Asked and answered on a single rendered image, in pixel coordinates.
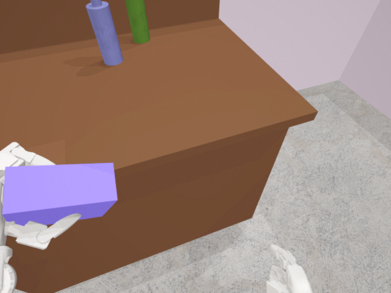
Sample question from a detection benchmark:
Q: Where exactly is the table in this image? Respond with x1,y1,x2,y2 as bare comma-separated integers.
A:
0,0,318,293

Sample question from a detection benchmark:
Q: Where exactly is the sponge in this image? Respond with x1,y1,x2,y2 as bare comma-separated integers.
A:
2,163,117,226

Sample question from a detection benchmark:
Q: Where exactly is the right robot hand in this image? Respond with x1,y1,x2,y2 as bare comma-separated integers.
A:
266,244,312,293

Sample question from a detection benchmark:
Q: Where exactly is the left robot hand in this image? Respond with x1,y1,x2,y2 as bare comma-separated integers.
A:
0,142,82,250

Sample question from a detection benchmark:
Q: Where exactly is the left robot forearm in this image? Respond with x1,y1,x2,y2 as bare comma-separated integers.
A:
0,246,17,293

